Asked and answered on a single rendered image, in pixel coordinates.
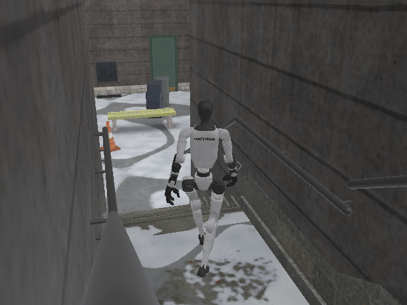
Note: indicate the stairs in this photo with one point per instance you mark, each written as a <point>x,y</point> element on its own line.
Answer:
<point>160,212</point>

